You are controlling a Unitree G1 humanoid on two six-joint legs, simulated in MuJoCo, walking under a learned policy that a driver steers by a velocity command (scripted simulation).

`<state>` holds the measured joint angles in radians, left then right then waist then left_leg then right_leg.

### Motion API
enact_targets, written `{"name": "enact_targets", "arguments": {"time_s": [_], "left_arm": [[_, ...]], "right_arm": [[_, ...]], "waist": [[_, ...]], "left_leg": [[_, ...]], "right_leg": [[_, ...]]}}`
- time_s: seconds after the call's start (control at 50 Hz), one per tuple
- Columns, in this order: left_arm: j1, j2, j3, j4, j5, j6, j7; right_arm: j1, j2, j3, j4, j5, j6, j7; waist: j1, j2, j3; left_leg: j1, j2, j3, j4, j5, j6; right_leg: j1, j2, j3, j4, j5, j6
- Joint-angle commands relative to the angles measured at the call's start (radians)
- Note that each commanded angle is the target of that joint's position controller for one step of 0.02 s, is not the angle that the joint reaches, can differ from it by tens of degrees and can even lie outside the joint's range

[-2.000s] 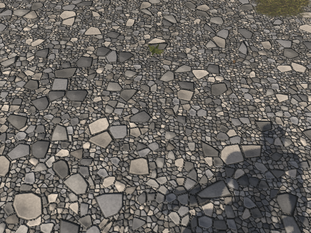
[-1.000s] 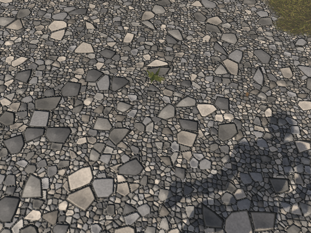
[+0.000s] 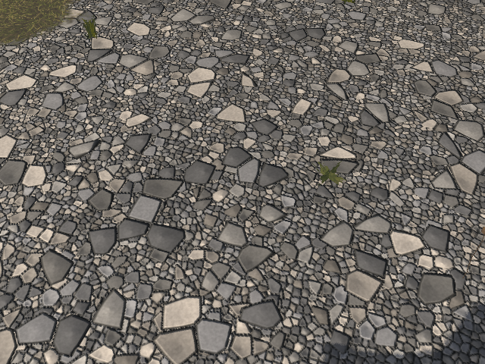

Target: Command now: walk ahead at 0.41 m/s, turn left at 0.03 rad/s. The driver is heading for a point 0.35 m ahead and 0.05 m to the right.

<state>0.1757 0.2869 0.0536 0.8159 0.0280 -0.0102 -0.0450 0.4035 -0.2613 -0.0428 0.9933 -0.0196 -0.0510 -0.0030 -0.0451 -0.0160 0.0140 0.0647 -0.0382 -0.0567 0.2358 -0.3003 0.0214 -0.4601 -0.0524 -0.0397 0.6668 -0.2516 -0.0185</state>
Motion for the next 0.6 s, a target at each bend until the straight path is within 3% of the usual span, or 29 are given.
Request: {"name": "enact_targets", "arguments": {"time_s": [0.02,0.04,0.06,0.08,0.1,0.12,0.14,0.16,0.2,0.24,0.28,0.34,0.38,0.42,0.46,0.5,0.52,0.54,0.56,0.58,0.6], "left_arm": [[-0.042,0.062,0.016,-0.074,-0.003,-0.020,0.008],[0.042,0.071,0.024,-0.045,0.000,-0.026,0.016],[0.181,0.104,0.040,0.004,0.005,-0.037,0.029],[0.342,0.210,0.067,0.028,0.023,-0.050,0.044],[0.412,0.279,0.077,0.055,0.011,-0.050,0.038],[0.306,0.205,0.056,0.045,0.000,-0.043,0.035],[0.193,0.142,0.040,0.014,-0.005,-0.045,0.030],[0.132,0.105,0.028,0.003,-0.006,-0.051,0.028],[0.121,0.066,0.013,0.015,-0.009,-0.066,0.031],[0.173,0.065,0.012,0.047,-0.013,-0.081,0.032],[0.210,0.059,0.007,0.074,-0.016,-0.087,0.035],[0.233,0.038,-0.007,0.107,-0.016,-0.084,0.038],[0.236,0.033,-0.014,0.122,-0.017,-0.080,0.043],[0.258,0.035,-0.017,0.144,-0.016,-0.074,0.048],[0.249,0.035,-0.018,0.159,-0.015,-0.068,0.055],[0.226,0.036,-0.017,0.168,-0.016,-0.062,0.062],[0.218,0.040,-0.016,0.175,-0.021,-0.059,0.062],[0.250,0.030,-0.020,0.166,-0.026,-0.062,0.064],[0.411,-0.067,-0.042,0.187,-0.060,-0.051,0.067],[0.407,-0.021,-0.026,0.220,-0.051,-0.024,0.075],[0.338,0.001,-0.018,0.211,-0.021,-0.009,0.073]], "right_arm": [[-0.049,-0.174,-0.035,-0.044,0.003,-0.018,0.000],[-0.058,-0.175,-0.034,-0.042,0.004,-0.018,0.000],[-0.051,-0.153,-0.027,-0.039,-0.002,-0.021,0.002],[-0.055,-0.083,-0.004,-0.076,0.017,-0.025,0.010],[-0.042,-0.066,-0.003,-0.097,0.008,-0.026,0.008],[-0.063,-0.114,-0.018,-0.087,-0.006,-0.019,0.008],[-0.081,-0.114,-0.019,-0.085,-0.004,-0.021,0.020],[-0.091,-0.096,-0.015,-0.082,-0.002,-0.021,0.029],[-0.074,-0.073,-0.009,-0.063,-0.020,-0.005,0.037],[-0.103,-0.061,-0.006,-0.070,-0.019,0.005,0.044],[-0.158,-0.053,-0.003,-0.083,-0.018,0.013,0.042],[-0.239,-0.018,0.011,-0.107,-0.015,0.013,0.036],[-0.292,0.003,0.023,-0.117,-0.007,0.011,0.032],[-0.307,-0.001,0.026,-0.113,-0.004,0.010,0.023],[-0.284,-0.017,0.023,-0.100,-0.006,0.006,0.012],[-0.194,-0.040,0.013,-0.062,-0.010,-0.006,0.000],[-0.114,-0.048,0.007,-0.032,-0.016,-0.020,-0.006],[-0.027,-0.107,-0.006,-0.009,-0.027,-0.035,-0.013],[0.027,-0.153,-0.015,-0.002,-0.028,-0.029,-0.017],[0.002,-0.108,-0.006,-0.008,0.021,-0.016,-0.010],[-0.083,-0.085,0.001,-0.025,0.032,-0.008,-0.009]], "waist": [[0.045,0.122,0.110],[0.089,0.091,0.088],[0.145,0.025,0.018],[0.211,-0.175,-0.105],[0.193,-0.305,-0.145],[0.129,-0.148,-0.041],[0.084,-0.071,0.033],[0.057,-0.050,0.050],[0.034,-0.071,0.044],[0.031,-0.066,0.040],[0.029,-0.042,0.071],[0.032,-0.047,0.066],[0.047,-0.071,0.053],[0.060,-0.084,0.034],[0.049,-0.086,0.027],[0.011,-0.071,0.007],[-0.029,-0.029,-0.021],[-0.036,0.045,-0.107],[0.014,0.217,-0.266],[0.004,0.167,-0.319],[0.024,0.113,-0.208]], "left_leg": [[-0.235,0.257,-0.149,-0.053,0.115,0.167],[-0.274,0.234,-0.121,0.037,0.206,0.148],[-0.325,0.177,-0.064,0.235,0.323,0.125],[-0.508,0.064,0.046,0.593,0.218,0.066],[-0.678,-0.059,0.041,0.827,-0.244,0.057],[-0.715,0.012,-0.047,0.941,-0.190,0.087],[-0.707,0.063,-0.037,0.935,-0.083,0.098],[-0.675,0.097,-0.017,0.894,-0.017,0.095],[-0.619,0.123,0.015,0.856,0.047,0.071],[-0.638,0.129,0.039,0.842,0.091,0.051],[-0.687,0.128,0.066,0.796,0.121,0.024],[-0.654,0.102,0.110,0.633,0.179,-0.003],[-0.566,0.070,0.141,0.497,0.248,0.000],[-0.510,0.045,0.148,0.424,0.291,0.011],[-0.466,0.037,0.129,0.381,0.270,0.035],[-0.375,0.017,0.116,0.290,0.254,0.064],[-0.269,0.020,0.110,0.177,0.373,0.077],[-0.084,0.151,-0.001,0.209,0.763,0.096],[0.137,0.417,-0.260,0.272,1.188,0.271],[0.084,0.450,-0.348,0.227,1.128,0.349],[-0.039,0.414,-0.292,0.160,0.891,0.338]], "right_leg": [[0.154,0.034,-0.043,-0.097,0.029,-0.024],[0.279,0.062,-0.055,-0.140,0.036,-0.034],[0.457,0.069,-0.034,-0.180,-0.002,-0.052],[0.667,-0.171,0.302,-0.319,-0.269,-0.128],[0.688,-0.346,0.713,-0.504,-0.458,-0.192],[0.564,-0.330,0.684,-0.510,-0.528,-0.194],[0.456,-0.295,0.564,-0.507,-0.443,-0.182],[0.395,-0.244,0.455,-0.523,-0.311,-0.163],[0.351,-0.176,0.305,-0.539,-0.078,-0.145],[0.361,-0.163,0.238,-0.548,0.070,-0.160],[0.377,-0.161,0.173,-0.538,0.346,-0.174],[0.373,-0.120,0.051,-0.471,0.726,-0.165],[0.351,-0.094,0.006,-0.442,0.794,-0.146],[0.380,-0.101,0.012,-0.408,0.813,-0.138],[0.411,-0.125,0.034,-0.357,0.824,-0.135],[0.445,-0.129,0.057,-0.250,0.838,-0.118],[0.436,-0.096,0.041,-0.130,0.773,-0.094],[0.344,-0.050,0.019,0.024,0.529,-0.062],[0.184,0.071,-0.017,0.304,-0.127,-0.034],[0.155,0.118,0.059,0.421,-0.398,-0.025],[0.115,0.089,0.092,0.461,-0.394,-0.020]]}}
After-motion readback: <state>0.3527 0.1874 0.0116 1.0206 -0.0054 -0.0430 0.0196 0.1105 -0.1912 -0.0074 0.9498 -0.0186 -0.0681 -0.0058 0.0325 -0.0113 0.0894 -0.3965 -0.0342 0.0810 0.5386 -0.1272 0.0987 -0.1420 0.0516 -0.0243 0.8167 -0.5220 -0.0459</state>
